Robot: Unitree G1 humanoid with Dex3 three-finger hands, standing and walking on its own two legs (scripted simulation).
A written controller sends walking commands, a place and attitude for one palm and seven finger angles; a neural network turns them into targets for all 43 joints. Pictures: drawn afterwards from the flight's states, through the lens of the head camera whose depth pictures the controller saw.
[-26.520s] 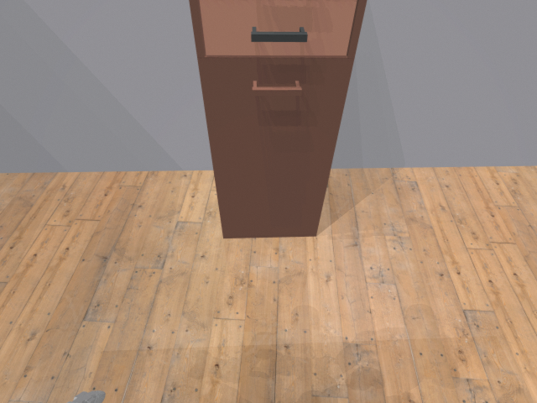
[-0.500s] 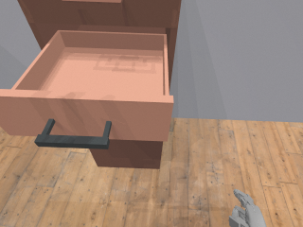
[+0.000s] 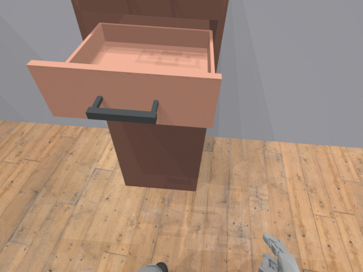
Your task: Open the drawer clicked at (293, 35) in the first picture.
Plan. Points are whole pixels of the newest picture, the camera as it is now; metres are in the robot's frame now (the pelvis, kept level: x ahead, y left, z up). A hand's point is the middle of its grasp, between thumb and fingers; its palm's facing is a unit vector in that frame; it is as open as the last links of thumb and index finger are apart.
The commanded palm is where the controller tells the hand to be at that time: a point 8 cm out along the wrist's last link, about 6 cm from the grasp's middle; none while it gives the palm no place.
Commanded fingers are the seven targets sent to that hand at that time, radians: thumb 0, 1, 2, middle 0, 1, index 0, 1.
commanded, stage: stop stepping back and stand still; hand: left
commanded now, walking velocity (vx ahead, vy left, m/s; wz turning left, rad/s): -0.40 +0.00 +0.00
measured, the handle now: (124, 109) +0.40 +0.15 +0.17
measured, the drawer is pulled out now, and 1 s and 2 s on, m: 0.30 0.30 0.30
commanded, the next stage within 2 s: let the arm hang, fingers relaxed in 0.92 s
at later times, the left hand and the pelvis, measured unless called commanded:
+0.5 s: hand out of the picture +0.10 +0.22 +0.34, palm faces +0.56 -0.74 -0.37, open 7.4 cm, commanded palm +0.04 +0.28 +0.35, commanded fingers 0.00 0.90 0.90 -0.20 -0.30 -0.20 -0.30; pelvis -0.10 +0.01 +0.01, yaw -2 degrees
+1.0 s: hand out of the picture +0.11 +0.23 +0.33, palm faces +0.54 -0.70 -0.47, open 7.4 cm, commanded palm none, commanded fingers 0.00 0.90 0.90 -0.20 -0.30 -0.20 -0.30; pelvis -0.09 +0.02 +0.01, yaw -1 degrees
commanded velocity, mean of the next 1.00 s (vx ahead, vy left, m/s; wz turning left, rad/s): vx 0.10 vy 0.00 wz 0.00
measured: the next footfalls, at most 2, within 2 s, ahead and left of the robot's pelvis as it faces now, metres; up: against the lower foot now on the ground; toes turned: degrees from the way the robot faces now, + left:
right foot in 0.06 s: -0.06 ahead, -0.09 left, +0.00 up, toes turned +1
left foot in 0.24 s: -0.06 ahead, +0.12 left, +0.00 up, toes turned +3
